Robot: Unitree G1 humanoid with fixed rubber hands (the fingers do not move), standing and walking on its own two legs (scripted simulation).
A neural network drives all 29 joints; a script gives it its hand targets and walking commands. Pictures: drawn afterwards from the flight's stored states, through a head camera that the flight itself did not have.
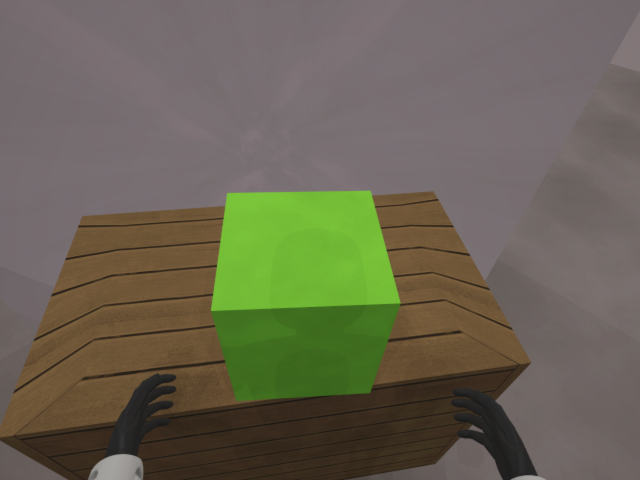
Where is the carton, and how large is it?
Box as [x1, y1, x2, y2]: [211, 191, 400, 400]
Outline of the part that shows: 370,191 227,193 211,312 236,400 364,393 370,391 400,303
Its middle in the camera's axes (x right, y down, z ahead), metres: -0.02 +0.09 +0.58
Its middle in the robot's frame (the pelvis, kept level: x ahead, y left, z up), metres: +0.38 +0.04 -0.01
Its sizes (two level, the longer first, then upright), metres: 0.210 0.200 0.250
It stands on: a pedestal, 0.64 m high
